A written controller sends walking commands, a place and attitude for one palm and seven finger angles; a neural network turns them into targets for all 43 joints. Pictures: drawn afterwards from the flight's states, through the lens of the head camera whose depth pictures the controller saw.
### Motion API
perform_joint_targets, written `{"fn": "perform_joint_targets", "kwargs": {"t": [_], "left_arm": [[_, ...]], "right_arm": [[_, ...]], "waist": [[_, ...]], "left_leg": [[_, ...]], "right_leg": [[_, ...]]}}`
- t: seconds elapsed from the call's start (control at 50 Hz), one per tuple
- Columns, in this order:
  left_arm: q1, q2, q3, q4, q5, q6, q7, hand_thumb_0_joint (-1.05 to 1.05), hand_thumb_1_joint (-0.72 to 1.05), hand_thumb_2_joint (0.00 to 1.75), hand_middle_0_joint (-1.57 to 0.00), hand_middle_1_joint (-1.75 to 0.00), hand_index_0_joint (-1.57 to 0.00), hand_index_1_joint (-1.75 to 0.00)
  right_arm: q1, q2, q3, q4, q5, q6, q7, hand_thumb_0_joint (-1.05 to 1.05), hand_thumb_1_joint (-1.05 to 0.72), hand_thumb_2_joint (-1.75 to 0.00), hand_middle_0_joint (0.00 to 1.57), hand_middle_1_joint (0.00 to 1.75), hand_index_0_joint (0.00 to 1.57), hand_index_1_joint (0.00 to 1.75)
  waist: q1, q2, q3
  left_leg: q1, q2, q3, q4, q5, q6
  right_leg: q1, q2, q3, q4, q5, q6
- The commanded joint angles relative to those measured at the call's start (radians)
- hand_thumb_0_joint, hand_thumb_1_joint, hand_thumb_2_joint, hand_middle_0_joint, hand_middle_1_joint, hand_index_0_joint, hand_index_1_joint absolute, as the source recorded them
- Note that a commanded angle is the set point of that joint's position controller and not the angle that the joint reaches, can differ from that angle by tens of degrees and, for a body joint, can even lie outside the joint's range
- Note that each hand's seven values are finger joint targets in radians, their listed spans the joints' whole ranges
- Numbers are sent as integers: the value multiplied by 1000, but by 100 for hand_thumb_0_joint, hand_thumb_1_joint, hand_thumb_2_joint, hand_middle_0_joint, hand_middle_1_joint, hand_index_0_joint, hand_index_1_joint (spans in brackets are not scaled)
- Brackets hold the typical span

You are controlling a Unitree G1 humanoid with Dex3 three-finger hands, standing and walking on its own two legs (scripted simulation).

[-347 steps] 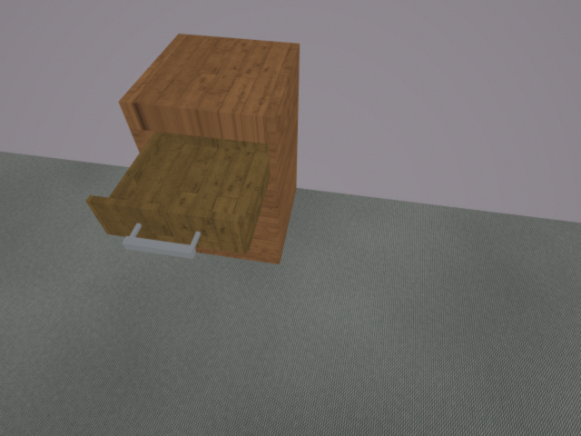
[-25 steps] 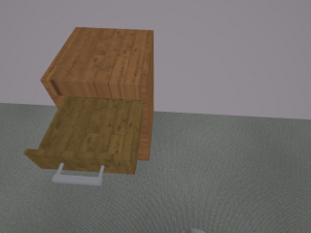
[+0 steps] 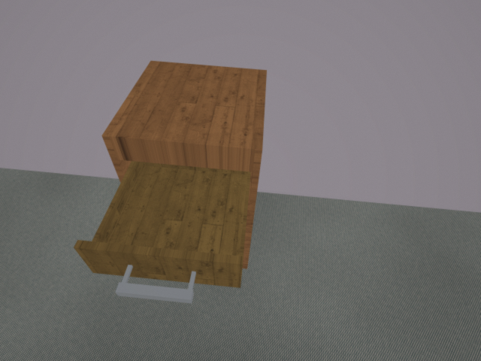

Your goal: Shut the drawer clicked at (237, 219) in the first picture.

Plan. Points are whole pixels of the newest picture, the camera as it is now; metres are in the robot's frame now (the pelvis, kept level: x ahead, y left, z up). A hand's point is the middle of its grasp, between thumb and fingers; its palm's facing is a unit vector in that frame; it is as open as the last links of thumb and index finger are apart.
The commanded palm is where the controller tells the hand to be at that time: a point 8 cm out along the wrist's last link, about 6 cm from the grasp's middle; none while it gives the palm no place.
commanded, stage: come to a stop and stand still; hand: left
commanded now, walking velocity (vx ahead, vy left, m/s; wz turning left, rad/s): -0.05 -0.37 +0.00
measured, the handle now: (158, 283) +0.31 +0.23 -0.20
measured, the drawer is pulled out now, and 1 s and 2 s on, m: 0.29 0.29 0.29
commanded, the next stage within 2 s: look again from close up in 1.00 s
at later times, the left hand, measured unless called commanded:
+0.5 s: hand out of the picture +0.04 +0.17 -0.15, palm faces +0.03 -0.97 -0.25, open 7.2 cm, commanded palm none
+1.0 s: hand out of the picture -0.02 +0.09 -0.15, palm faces +0.10 -0.98 -0.15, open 7.4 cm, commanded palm none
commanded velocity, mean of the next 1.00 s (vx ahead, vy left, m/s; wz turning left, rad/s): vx -0.02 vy -0.07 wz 0.00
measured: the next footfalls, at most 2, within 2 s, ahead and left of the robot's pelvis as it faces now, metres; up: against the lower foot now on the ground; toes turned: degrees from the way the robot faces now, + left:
right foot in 0.36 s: +0.03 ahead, -0.07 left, +0.00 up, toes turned -3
right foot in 1.42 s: +0.07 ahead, -0.17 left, +0.00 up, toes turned +3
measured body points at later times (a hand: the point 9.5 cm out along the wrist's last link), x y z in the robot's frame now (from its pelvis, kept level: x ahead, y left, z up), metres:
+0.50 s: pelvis +0.02 -0.01 +0.01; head +0.02 -0.04 +0.46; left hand +0.04 +0.22 -0.13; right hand -0.02 -0.21 -0.16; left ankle +0.02 +0.13 -0.72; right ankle -0.01 -0.06 -0.72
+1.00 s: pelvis +0.03 -0.04 +0.02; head +0.02 -0.06 +0.47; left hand -0.03 +0.15 -0.14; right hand +0.01 -0.24 -0.16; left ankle +0.02 +0.13 -0.72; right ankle -0.01 -0.07 -0.72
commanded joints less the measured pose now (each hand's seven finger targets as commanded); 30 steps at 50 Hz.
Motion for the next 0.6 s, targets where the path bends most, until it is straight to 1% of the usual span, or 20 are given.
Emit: {"fn": "perform_joint_targets", "kwargs": {"t": [0.0,0.02,0.04,0.08,0.12,0.16,0.24,0.26,0.28,0.3,0.32,0.34,0.36,0.38,0.4,0.44,0.48,0.52,0.54,0.58], "left_arm": [[-34,12,4,-113,-5,1,29,0,90,90,-20,-30,-20,-30],[-13,-9,2,-69,4,1,30,0,90,90,-20,-30,-20,-30],[29,13,0,-33,7,-4,24,0,90,90,-20,-30,-20,-30],[54,9,-10,-1,0,-12,11,0,90,90,-20,-30,-20,-30],[55,8,-17,8,-9,-7,10,0,90,90,-20,-30,-20,-30],[25,18,-18,1,-8,1,10,0,90,90,-20,-30,-20,-30],[-42,-2,-28,-25,-15,3,15,0,90,90,-20,-30,-20,-30],[-36,-10,-27,-22,-16,1,18,0,90,90,-20,-30,-20,-30],[-10,-16,-26,-10,-17,-3,19,0,90,90,-20,-30,-20,-30],[17,-14,-27,7,-15,-9,20,0,90,90,-20,-30,-20,-30],[36,3,-26,18,-13,-17,25,0,90,90,-20,-30,-20,-30],[31,32,-31,25,-12,-24,31,0,90,90,-20,-30,-20,-30],[27,39,-38,29,-14,-29,32,0,90,90,-20,-30,-20,-30],[-7,40,-38,32,-16,-36,31,0,90,90,-20,-30,-20,-30],[-31,29,-42,33,-19,-40,32,0,90,90,-20,-30,-20,-30],[-36,9,-50,45,-20,-42,34,0,90,90,-20,-30,-20,-30],[-18,2,-53,53,-24,-44,32,0,90,90,-20,-30,-20,-30],[7,-2,-56,68,-27,-46,32,0,90,90,-20,-30,-20,-30],[10,-1,-58,74,-26,-46,32,0,90,90,-20,-30,-20,-30],[26,3,-59,84,-27,-50,33,0,90,90,-20,-30,-20,-30]], "right_arm": [[165,-188,-21,-25,-29,-10,-24,0,-90,-90,20,30,20,30],[98,-129,-6,-11,-29,-24,-34,0,-90,-90,20,30,20,30],[40,-70,14,-12,-26,-38,-41,0,-90,-90,20,30,20,30],[45,-35,28,-2,-19,-62,-48,0,-90,-90,20,30,20,30],[74,-42,26,30,-17,-68,-58,0,-90,-90,20,30,20,30],[115,-50,20,58,-18,-64,-67,0,-90,-90,20,30,20,30],[143,-68,6,97,-21,-41,-68,0,-90,-90,20,30,20,30],[149,-68,4,105,-21,-36,-66,0,-90,-90,20,30,20,30],[142,-69,2,112,-17,-32,-65,0,-90,-90,20,30,20,30],[141,-64,2,118,-11,-28,-64,0,-90,-90,20,30,20,30],[148,-41,3,125,-4,-29,-61,0,-90,-90,20,30,20,30],[138,0,14,126,4,-28,-56,0,-90,-90,20,30,20,30],[132,26,24,127,7,-26,-52,0,-90,-90,20,30,20,30],[138,36,26,143,4,-15,-53,0,-90,-90,20,30,20,30],[141,35,27,159,1,-10,-52,0,-90,-90,20,30,20,30],[143,55,34,183,-1,-9,-51,0,-90,-90,20,30,20,30],[154,52,41,198,-1,-13,-53,0,-90,-90,20,30,20,30],[143,50,44,206,-1,-16,-55,0,-90,-90,20,30,20,30],[140,53,47,208,1,-18,-56,0,-90,-90,20,30,20,30],[146,50,49,209,2,-19,-58,0,-90,-90,20,30,20,30]], "waist": [[-57,179,72],[-29,270,30],[0,294,35],[-2,185,20],[-13,154,-4],[-35,130,0],[-71,160,17],[-69,145,5],[-55,156,-10],[-46,128,-26],[-49,74,-42],[-60,-26,-28],[-63,-64,-17],[-82,-151,-10],[-83,-153,18],[-85,-72,104],[-77,12,110],[-64,57,116],[-62,75,138],[-60,78,109]], "left_leg": [[-38,331,-406,-338,29,220],[-38,278,-397,-365,-52,168],[-54,241,-342,-362,-34,141],[-22,187,-229,-330,220,127],[54,212,-199,-295,407,147],[124,246,-212,-267,550,175],[149,275,-221,-218,594,206],[145,264,-223,-205,573,200],[126,245,-206,-180,523,181],[102,213,-191,-144,451,149],[49,168,-158,-105,337,105],[-9,102,-95,-89,189,60],[5,53,-50,-88,42,38],[55,30,-32,-75,-23,23],[89,32,-33,-64,-19,21],[111,43,-43,-96,37,25],[125,62,-61,-134,108,28],[121,70,-64,-157,120,29],[108,72,-63,-168,128,30],[121,74,-61,-169,134,29]], "right_leg": [[-280,112,74,552,-156,-88],[-274,109,111,568,-57,-80],[-256,102,121,565,34,-72],[-192,113,119,470,136,-45],[-151,127,112,347,108,-29],[-146,140,97,256,54,-25],[-65,144,65,3,-50,-41],[-23,150,64,-74,-29,-47],[40,153,57,-167,59,-51],[114,156,52,-279,184,-55],[195,114,116,-330,310,-72],[226,45,190,-315,473,-101],[185,-13,206,-319,556,-123],[124,-9,208,-345,514,-144],[77,-1,203,-373,483,-149],[8,26,183,-403,418,-138],[18,54,172,-392,392,-127],[45,66,168,-396,386,-116],[52,72,165,-402,403,-109],[84,71,169,-404,436,-98]]}}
